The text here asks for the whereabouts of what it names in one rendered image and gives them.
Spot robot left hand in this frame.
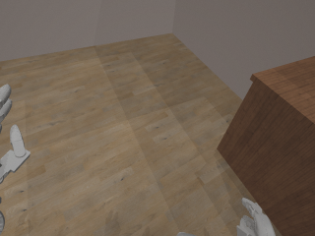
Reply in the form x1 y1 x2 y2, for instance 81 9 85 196
0 84 31 184

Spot robot right hand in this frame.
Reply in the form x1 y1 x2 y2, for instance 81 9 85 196
236 198 276 236

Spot counter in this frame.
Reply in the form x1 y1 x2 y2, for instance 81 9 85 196
217 56 315 236

